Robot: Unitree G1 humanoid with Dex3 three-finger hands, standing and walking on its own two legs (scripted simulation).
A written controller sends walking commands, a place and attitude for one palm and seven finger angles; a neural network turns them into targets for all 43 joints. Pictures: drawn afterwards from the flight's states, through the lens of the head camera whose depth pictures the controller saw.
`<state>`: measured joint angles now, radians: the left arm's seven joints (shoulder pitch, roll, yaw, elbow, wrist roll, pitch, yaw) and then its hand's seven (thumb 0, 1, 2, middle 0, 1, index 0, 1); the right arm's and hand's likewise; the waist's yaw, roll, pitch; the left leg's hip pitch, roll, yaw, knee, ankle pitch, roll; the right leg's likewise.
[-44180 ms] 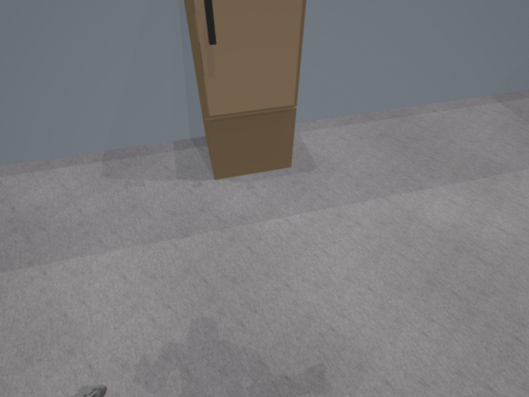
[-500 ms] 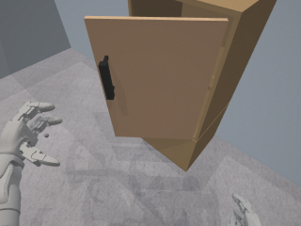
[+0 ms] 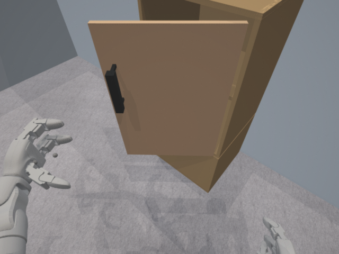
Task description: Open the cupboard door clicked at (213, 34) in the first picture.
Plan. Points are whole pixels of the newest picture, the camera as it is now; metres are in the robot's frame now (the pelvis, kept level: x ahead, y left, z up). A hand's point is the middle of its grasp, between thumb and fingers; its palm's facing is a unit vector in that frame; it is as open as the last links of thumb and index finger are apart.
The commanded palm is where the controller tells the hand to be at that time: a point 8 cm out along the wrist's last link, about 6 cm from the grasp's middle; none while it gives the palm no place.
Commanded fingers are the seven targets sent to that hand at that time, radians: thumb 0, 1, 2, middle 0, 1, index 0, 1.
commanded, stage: move the hooked fingers beside the handle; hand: left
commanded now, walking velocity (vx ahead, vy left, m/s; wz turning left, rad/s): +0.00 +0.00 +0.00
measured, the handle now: (117, 89) +0.56 +0.21 +0.08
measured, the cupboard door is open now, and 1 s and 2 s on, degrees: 39 39 39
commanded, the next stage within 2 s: none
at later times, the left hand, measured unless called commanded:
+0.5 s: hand (68, 135) +0.34 +0.27 +0.11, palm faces +0.08 -1.00 -0.02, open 14.0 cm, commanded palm +0.31 +0.31 +0.10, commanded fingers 0.00 -0.50 0.30 -0.30 -1.20 -0.30 -1.20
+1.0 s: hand (80, 118) +0.40 +0.26 +0.10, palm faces +0.05 -1.00 +0.00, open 14.0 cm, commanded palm +0.38 +0.31 +0.09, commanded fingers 0.00 -0.50 0.30 -0.30 -1.20 -0.30 -1.20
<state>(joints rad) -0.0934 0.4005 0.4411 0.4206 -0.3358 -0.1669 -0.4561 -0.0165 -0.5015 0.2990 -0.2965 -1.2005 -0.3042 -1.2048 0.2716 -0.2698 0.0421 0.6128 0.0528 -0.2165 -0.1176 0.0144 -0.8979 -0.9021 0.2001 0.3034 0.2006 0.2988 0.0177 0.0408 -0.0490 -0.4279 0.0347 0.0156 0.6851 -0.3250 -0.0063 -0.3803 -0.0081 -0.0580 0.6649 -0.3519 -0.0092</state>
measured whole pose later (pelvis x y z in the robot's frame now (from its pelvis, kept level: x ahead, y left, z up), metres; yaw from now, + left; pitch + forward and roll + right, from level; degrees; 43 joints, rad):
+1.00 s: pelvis -0.01 +0.01 -0.01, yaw -1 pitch +9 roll -1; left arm -0.57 0.49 0.43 0.91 -0.22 -0.27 -0.40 -0.02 -0.50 0.30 -0.30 -1.20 -0.30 -1.20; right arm 0.34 -0.28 0.03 0.64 0.04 -0.09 -0.09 0.01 -0.90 -0.90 0.20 0.30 0.20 0.30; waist -0.05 0.02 -0.06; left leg -0.58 0.04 0.03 0.76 -0.34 0.01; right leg -0.53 -0.01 -0.04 0.73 -0.36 0.00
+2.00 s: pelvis +0.01 +0.02 -0.02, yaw -3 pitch +18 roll -3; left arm -0.84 0.64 0.51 1.14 -0.13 -0.31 -0.38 -0.02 -0.50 0.30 -0.29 -1.20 -0.30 -1.20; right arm 0.43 -0.28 0.03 0.62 0.01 0.07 -0.04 0.01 -0.90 -0.90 0.20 0.30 0.20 0.30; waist -0.14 0.02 -0.09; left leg -0.78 0.07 0.03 0.88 -0.41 0.02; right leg -0.72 0.02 -0.03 0.79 -0.38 0.01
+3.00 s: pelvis +0.01 +0.01 -0.03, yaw -2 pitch +18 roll -3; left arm -0.89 0.59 0.45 1.17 -0.11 -0.31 -0.30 -0.02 -0.50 0.30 -0.30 -1.21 -0.32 -1.23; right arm 0.44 -0.28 0.03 0.64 0.00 0.06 -0.04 0.01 -0.90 -0.90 0.20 0.30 0.20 0.30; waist -0.15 0.02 -0.09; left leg -0.80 0.07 0.01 0.88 -0.40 0.00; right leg -0.73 0.02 -0.05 0.81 -0.39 0.00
